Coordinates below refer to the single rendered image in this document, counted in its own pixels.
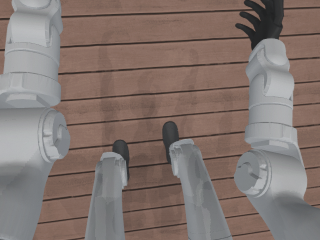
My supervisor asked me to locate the robot right hand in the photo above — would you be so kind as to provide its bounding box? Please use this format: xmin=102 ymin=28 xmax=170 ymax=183
xmin=235 ymin=0 xmax=284 ymax=51

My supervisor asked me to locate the right robot thigh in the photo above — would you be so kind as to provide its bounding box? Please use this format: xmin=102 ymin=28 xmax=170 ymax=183
xmin=170 ymin=143 xmax=233 ymax=240

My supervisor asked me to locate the robot left upper arm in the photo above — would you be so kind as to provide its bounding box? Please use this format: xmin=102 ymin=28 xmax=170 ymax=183
xmin=0 ymin=107 xmax=71 ymax=240

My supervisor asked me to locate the robot left forearm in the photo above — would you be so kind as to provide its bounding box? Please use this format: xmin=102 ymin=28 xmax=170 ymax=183
xmin=0 ymin=0 xmax=64 ymax=109

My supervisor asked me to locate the robot right forearm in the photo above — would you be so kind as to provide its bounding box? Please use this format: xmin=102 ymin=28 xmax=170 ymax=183
xmin=244 ymin=38 xmax=306 ymax=171

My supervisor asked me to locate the right robot foot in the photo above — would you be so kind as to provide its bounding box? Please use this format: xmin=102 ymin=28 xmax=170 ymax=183
xmin=162 ymin=121 xmax=179 ymax=165

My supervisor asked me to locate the robot right upper arm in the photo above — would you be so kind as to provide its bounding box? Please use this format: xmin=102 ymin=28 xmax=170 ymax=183
xmin=234 ymin=149 xmax=320 ymax=240

